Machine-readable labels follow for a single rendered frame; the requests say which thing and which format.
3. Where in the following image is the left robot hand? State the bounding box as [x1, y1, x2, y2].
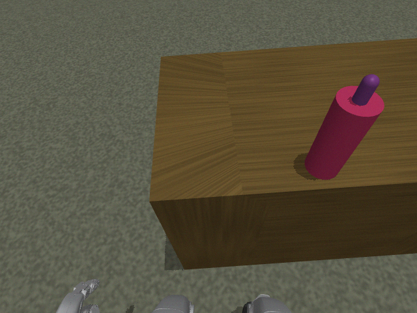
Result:
[56, 279, 100, 313]

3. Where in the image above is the bottle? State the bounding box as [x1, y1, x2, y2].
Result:
[304, 74, 384, 180]

